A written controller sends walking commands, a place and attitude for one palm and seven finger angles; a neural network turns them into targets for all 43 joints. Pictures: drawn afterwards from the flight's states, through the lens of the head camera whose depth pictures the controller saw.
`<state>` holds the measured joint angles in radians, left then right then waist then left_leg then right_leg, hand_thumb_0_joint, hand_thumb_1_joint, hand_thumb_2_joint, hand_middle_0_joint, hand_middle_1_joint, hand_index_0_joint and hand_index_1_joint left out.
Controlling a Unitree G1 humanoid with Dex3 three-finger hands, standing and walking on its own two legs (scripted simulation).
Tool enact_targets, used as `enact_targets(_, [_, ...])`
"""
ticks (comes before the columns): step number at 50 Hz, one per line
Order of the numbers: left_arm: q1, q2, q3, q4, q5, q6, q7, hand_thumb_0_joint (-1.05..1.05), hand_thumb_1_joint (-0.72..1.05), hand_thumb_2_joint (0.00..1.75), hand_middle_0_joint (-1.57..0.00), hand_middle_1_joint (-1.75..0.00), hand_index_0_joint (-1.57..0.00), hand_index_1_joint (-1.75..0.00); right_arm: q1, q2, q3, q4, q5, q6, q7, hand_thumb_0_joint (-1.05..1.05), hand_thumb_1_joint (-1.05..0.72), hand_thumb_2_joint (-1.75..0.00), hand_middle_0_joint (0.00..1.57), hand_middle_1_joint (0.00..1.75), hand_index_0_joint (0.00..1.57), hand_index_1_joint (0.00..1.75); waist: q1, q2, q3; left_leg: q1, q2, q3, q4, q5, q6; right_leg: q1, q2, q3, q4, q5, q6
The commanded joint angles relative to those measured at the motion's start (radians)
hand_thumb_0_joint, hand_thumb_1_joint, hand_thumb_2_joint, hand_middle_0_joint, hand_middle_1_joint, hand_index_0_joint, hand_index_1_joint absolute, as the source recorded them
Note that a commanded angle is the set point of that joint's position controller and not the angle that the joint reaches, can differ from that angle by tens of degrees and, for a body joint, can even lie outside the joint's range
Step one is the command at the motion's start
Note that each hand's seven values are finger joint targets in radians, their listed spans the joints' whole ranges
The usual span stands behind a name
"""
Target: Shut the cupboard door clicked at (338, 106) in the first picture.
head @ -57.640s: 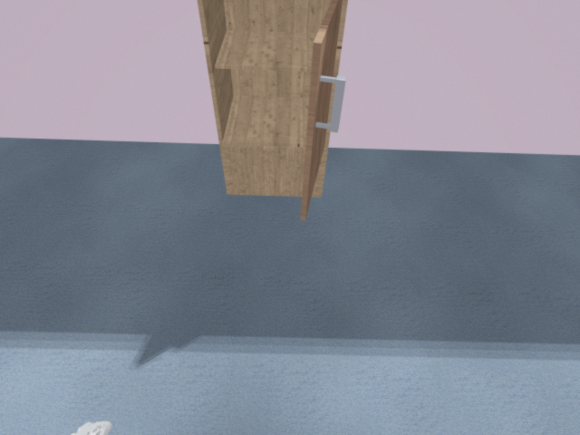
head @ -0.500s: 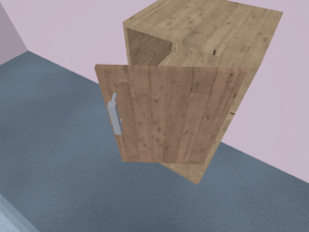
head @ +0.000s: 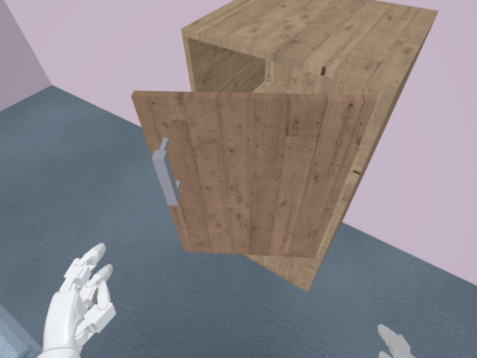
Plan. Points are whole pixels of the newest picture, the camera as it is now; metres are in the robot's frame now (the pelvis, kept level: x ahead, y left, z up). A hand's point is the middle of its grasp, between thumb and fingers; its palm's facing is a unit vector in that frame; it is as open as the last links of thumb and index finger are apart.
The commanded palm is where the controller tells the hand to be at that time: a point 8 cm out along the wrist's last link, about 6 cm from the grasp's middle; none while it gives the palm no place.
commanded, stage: raise the hand and make a fist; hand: left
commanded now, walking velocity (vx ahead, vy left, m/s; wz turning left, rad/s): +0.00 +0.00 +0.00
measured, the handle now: (169, 172) +0.48 +0.17 +0.02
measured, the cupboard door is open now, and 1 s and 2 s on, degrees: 30 30 30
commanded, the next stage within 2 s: bring the fist close to the handle in 1.72 s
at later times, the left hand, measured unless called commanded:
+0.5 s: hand (103, 344) +0.16 +0.21 -0.01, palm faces -0.06 -1.00 -0.01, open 4.8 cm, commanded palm +0.13 +0.27 -0.01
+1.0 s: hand (85, 332) +0.17 +0.23 +0.01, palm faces -0.02 -1.00 -0.04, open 3.1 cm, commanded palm +0.15 +0.29 +0.02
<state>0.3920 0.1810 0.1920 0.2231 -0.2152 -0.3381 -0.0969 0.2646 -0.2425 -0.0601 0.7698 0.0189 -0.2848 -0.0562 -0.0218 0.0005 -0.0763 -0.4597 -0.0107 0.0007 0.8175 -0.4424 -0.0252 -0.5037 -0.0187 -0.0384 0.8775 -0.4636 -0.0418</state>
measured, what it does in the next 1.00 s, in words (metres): shifts its weight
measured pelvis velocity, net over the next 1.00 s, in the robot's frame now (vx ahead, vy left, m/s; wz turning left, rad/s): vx -0.05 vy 0.05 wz -0.02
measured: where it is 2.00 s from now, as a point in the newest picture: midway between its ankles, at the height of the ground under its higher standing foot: outside the picture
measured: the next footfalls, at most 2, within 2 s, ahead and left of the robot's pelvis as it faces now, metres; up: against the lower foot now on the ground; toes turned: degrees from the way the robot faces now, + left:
none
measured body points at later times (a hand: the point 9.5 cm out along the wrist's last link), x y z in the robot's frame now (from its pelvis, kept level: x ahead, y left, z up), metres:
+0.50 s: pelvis -0.08 +0.03 -0.06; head -0.02 +0.03 +0.39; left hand +0.15 +0.27 -0.01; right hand +0.10 -0.20 -0.14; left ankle -0.02 +0.15 -0.70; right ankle -0.01 -0.09 -0.70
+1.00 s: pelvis -0.05 +0.05 -0.05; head +0.00 +0.07 +0.40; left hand +0.16 +0.29 +0.02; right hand +0.15 -0.17 -0.10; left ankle -0.02 +0.15 -0.70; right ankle -0.01 -0.09 -0.70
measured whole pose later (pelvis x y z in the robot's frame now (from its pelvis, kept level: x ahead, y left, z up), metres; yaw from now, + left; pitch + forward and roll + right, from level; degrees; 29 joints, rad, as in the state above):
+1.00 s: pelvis -0.05 +0.05 -0.05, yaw -1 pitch +13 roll -3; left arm 0.42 0.25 0.13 -0.10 -0.26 -0.34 -0.23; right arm 0.23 -0.23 0.04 0.46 0.02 -0.22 -0.05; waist 0.02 0.02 -0.14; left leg -0.86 -0.03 -0.06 1.17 -0.53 0.03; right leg -0.85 -0.01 -0.04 1.09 -0.47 0.02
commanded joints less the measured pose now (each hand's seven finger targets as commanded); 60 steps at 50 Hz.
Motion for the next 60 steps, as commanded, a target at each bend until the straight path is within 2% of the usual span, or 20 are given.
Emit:
enact_targets(1, [0.173,0.11,0.116,0.041,-0.086,-0.335,-0.264,0.0,0.9,0.9,-0.38,-0.5,-0.38,-0.5,-0.097,-0.104,-0.049,-0.202,-0.01,-0.071,0.029,0.0,-0.9,-0.9,0.2,0.3,0.2,0.3,0.065,-0.277,-0.138,-0.341,-0.038,0.009,0.2,0.232,-0.009,-0.037,-0.062,0.157,0.034,0.617,0.075])
enact_targets(2, [0.084,0.162,0.149,0.023,-0.103,-0.392,-0.327,0.0,0.9,0.9,-0.4,-0.52,-0.4,-0.52,-0.114,-0.108,-0.044,-0.23,-0.003,-0.079,0.031,0.0,-0.9,-0.9,0.2,0.3,0.2,0.3,0.057,-0.213,-0.147,-0.418,-0.039,0.002,0.232,0.145,-0.001,-0.089,-0.067,0.198,0.04,0.461,0.072])
enact_targets(3, [0.046,0.223,0.202,0.017,-0.126,-0.413,-0.38,0.0,0.9,0.9,-0.42,-0.54,-0.42,-0.54,-0.107,-0.117,-0.042,-0.244,0.002,-0.076,0.033,0.0,-0.9,-0.9,0.2,0.3,0.2,0.3,0.064,-0.089,-0.162,-0.443,-0.035,0.005,0.272,0.153,0.007,-0.106,-0.067,0.223,0.07,0.426,0.051])
enact_targets(4, [0.031,0.239,0.22,-0.036,-0.152,-0.408,-0.414,0.0,0.9,0.9,-0.44,-0.56,-0.44,-0.56,-0.117,-0.12,-0.042,-0.287,0.004,-0.073,0.032,0.0,-0.9,-0.9,0.2,0.3,0.2,0.3,0.083,-0.019,-0.239,-0.449,-0.04,0.013,0.279,0.155,0.018,-0.091,-0.06,0.229,0.079,0.34,0.047])
enact_targets(5, [0.018,0.241,0.228,-0.073,-0.182,-0.386,-0.43,0.0,0.9,0.9,-0.46,-0.58,-0.46,-0.58,-0.127,-0.116,-0.04,-0.326,0.01,-0.071,0.026,0.0,-0.9,-0.9,0.2,0.3,0.2,0.3,0.089,-0.015,-0.286,-0.463,-0.041,0.016,0.291,0.136,0.026,-0.087,-0.055,0.242,0.067,0.229,0.051])
enact_targets(6, [-0.016,0.236,0.226,-0.111,-0.208,-0.362,-0.435,0.0,0.9,0.9,-0.47,-0.6,-0.47,-0.6,-0.132,-0.113,-0.037,-0.353,0.017,-0.068,0.016,0.0,-0.9,-0.9,0.2,0.3,0.2,0.3,0.079,-0.051,-0.298,-0.48,-0.036,0.011,0.305,0.108,0.032,-0.097,-0.051,0.258,0.045,0.134,0.062])
enact_targets(8, [-0.105,0.24,0.219,-0.207,-0.235,-0.325,-0.424,0.0,0.9,0.9,-0.51,-0.64,-0.51,-0.64,-0.115,-0.113,-0.036,-0.375,0.025,-0.064,-0.002,0.0,-0.9,-0.9,0.2,0.3,0.2,0.3,0.051,-0.072,-0.318,-0.491,-0.023,-0.004,0.337,0.096,0.041,-0.094,-0.049,0.283,0.028,0.102,0.085])
enact_targets(10, [-0.187,0.238,0.171,-0.309,-0.219,-0.297,-0.404,0.0,0.9,0.9,-0.55,-0.68,-0.55,-0.68,-0.093,-0.109,-0.028,-0.371,0.026,-0.064,-0.017,0.0,-0.9,-0.9,0.2,0.3,0.2,0.3,0.029,0.001,-0.331,-0.474,-0.015,0.001,0.34,0.065,0.052,-0.13,-0.041,0.259,0.015,0.012,0.072])
enact_targets(11, [-0.201,0.221,0.132,-0.335,-0.202,-0.282,-0.392,0.0,0.9,0.9,-0.57,-0.7,-0.57,-0.7,-0.092,-0.112,-0.023,-0.371,0.026,-0.065,-0.023,0.0,-0.9,-0.9,0.2,0.3,0.2,0.3,0.021,0.028,-0.3,-0.462,-0.011,-0.002,0.328,0.048,0.057,-0.173,-0.026,0.233,0.013,-0.048,0.057])
enact_targets(13, [-0.25,0.202,0.059,-0.391,-0.172,-0.246,-0.368,0.0,0.9,0.9,-0.6,-0.74,-0.6,-0.74,-0.091,-0.121,-0.011,-0.373,0.025,-0.065,-0.039,0.0,-0.9,-0.9,0.2,0.3,0.2,0.3,-0.002,0.021,-0.263,-0.444,-0.001,-0.015,0.307,0.02,0.07,-0.232,0.0,0.19,0.018,-0.133,0.038])
enact_targets(16, [-0.199,0.209,0.048,-0.38,-0.134,-0.177,-0.325,0.0,0.9,0.9,-0.66,-0.8,-0.66,-0.8,-0.089,-0.124,-0.002,-0.373,0.027,-0.062,-0.049,0.0,-0.9,-0.9,0.2,0.3,0.2,0.3,0.011,0.044,-0.245,-0.436,-0.005,-0.028,0.256,-0.037,0.065,-0.26,0.011,0.136,0.022,-0.201,0.028])
enact_targets(18, [-0.163,0.23,0.084,-0.332,-0.131,-0.123,-0.294,0.0,0.9,0.9,-0.69,-0.84,-0.69,-0.84,-0.098,-0.117,0.007,-0.38,0.029,-0.051,-0.052,0.0,-0.9,-0.9,0.2,0.3,0.2,0.3,0.033,0.012,-0.216,-0.466,-0.009,-0.034,0.23,-0.076,0.061,-0.247,0.016,0.124,0.011,-0.255,0.025])
enact_targets(21, [-0.092,0.217,0.106,-0.345,-0.132,-0.079,-0.248,0.0,0.9,0.9,-0.75,-0.9,-0.75,-0.9,-0.106,-0.107,0.012,-0.406,0.032,-0.04,-0.041,0.0,-0.9,-0.9,0.2,0.3,0.2,0.3,0.061,0.002,-0.244,-0.459,-0.017,-0.038,0.187,-0.081,0.053,-0.213,0.012,0.099,0.014,-0.254,0.026])
enact_targets(23, [-0.068,0.214,0.11,-0.342,-0.124,-0.061,-0.216,0.0,0.9,0.9,-0.79,-0.94,-0.79,-0.94,-0.112,-0.102,0.02,-0.413,0.027,-0.032,-0.036,0.0,-0.9,-0.9,0.2,0.3,0.2,0.3,0.068,0.004,-0.201,-0.461,-0.016,-0.047,0.159,-0.099,0.049,-0.219,0.018,0.081,0.015,-0.256,0.019])
enact_targets(30, [-0.057,0.17,0.036,-0.415,-0.096,-0.114,-0.173,0.0,0.9,0.9,-0.92,-1.08,-0.92,-1.08,-0.079,-0.122,0.023,-0.419,0.011,-0.039,-0.019,0.0,-0.9,-0.9,0.2,0.3,0.2,0.3,0.039,0.015,-0.199,-0.398,-0.011,-0.075,0.113,-0.089,0.045,-0.265,0.03,0.002,0.075,-0.124,0.014])
enact_targets(32, [-0.059,0.166,0.016,-0.448,-0.091,-0.125,-0.169,0.0,0.9,0.9,-0.95,-1.12,-0.95,-1.12,-0.071,-0.13,0.025,-0.422,0.009,-0.042,-0.016,0.0,-0.9,-0.9,0.2,0.3,0.2,0.3,0.032,0.054,-0.213,-0.37,-0.008,-0.083,0.105,-0.086,0.043,-0.279,0.034,-0.011,0.092,-0.083,0.012])
enact_targets(37, [-0.032,0.163,0.006,-0.504,-0.079,-0.12,-0.15,0.0,0.9,0.9,-1.04,-1.22,-1.04,-1.22,-0.063,-0.135,0.024,-0.429,0.005,-0.031,-0.01,0.0,-0.9,-0.9,0.2,0.3,0.2,0.3,0.038,0.085,-0.233,-0.317,-0.003,-0.106,0.082,-0.031,0.029,-0.273,0.039,-0.039,0.122,0.002,0.006])
enact_targets(45, [-0.009,0.155,-0.004,-0.546,-0.065,-0.075,-0.135,0.0,0.9,0.9,-1.19,-1.38,-1.19,-1.38,-0.051,-0.129,0.024,-0.444,0.005,0.014,-0.003,0.0,-0.9,-0.9,0.2,0.3,0.2,0.3,0.031,0.094,-0.249,-0.253,0.003,-0.104,0.089,0.125,0.013,-0.241,0.047,-0.053,0.117,0.108,0.006])
enact_targets(51, [-0.039,0.167,0.002,-0.538,-0.064,-0.054,-0.141,0.0,0.9,0.9,-1.3,-1.5,-1.3,-1.5,-0.047,-0.129,0.031,-0.458,0.007,0.038,-0.005,0.0,-0.9,-0.9,0.2,0.3,0.2,0.3,0.023,0.079,-0.241,-0.255,0.001,-0.093,0.092,0.114,0.017,-0.222,0.049,-0.048,0.096,0.11,0.008])
enact_targets(60, [-0.059,0.183,0.024,-0.519,-0.082,-0.041,-0.164,0.0,0.9,0.9,-1.3,-1.5,-1.3,-1.5,-0.041,-0.122,0.035,-0.455,0.014,0.047,-0.012,0.0,-0.9,-0.9,0.2,0.3,0.2,0.3,0.025,0.064,-0.254,-0.255,-0.006,-0.062,0.106,0.177,0.029,-0.148,0.046,-0.029,0.067,0.183,0.011])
